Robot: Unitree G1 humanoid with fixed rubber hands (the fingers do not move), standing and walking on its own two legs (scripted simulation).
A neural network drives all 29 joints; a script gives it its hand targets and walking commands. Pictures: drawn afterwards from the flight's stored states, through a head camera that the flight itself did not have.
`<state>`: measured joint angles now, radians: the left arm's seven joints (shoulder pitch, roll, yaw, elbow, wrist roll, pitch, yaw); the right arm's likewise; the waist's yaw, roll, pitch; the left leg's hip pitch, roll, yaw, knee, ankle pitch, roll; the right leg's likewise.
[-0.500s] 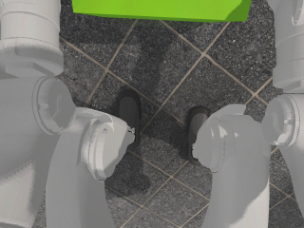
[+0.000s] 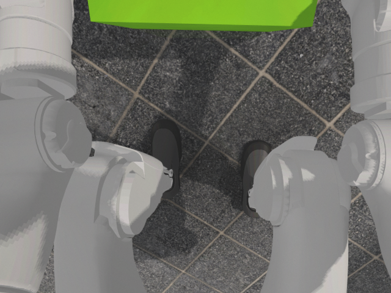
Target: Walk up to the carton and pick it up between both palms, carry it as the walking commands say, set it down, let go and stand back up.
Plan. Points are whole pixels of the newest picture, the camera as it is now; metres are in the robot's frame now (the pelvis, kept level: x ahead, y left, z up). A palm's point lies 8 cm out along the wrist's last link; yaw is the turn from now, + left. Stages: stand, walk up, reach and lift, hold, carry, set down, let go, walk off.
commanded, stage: set down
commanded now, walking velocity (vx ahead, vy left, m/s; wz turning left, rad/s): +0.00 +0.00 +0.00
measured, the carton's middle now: out of the picture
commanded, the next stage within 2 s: none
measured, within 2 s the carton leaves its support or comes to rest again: rests again in 0.06 s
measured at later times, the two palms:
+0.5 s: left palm out of the picture +0.57 +0.20 -0.19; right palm out of the picture +0.56 -0.17 -0.20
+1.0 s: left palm out of the picture +0.57 +0.20 -0.19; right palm out of the picture +0.56 -0.17 -0.20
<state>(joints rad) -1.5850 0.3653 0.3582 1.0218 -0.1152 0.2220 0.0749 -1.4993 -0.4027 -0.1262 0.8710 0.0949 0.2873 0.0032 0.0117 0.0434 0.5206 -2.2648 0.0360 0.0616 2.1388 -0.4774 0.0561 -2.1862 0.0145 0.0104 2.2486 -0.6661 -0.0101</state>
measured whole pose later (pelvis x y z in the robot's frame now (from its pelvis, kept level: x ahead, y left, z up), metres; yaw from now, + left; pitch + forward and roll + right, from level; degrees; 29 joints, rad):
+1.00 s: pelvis +0.00 +0.00 -0.01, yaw +0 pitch +35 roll +1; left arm -1.58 0.39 0.36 1.10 -0.12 0.18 0.04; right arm -1.51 -0.40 -0.13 0.94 0.09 0.21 0.06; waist 0.01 0.04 0.50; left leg -2.31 0.04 0.06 2.18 -0.48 0.06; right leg -2.22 0.02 0.01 2.29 -0.67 -0.01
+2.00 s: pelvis -0.01 +0.00 +0.00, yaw +0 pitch +29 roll +2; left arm -1.52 0.45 0.27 1.09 -0.26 0.18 0.11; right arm -1.53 -0.49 -0.06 0.96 0.22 0.23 -0.07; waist 0.01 0.02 0.52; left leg -2.18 0.04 0.06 2.16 -0.48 0.04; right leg -2.12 0.02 0.01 2.27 -0.67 -0.01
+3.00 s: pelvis -0.01 -0.01 +0.23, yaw -2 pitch +27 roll +2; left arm -1.43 0.52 0.27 0.78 -0.23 0.43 0.08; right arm -1.54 -0.53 -0.06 0.78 0.22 0.48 -0.05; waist 0.02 -0.02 0.52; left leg -1.49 0.03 0.06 1.35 -0.32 0.02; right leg -1.47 0.04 0.03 1.45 -0.45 -0.01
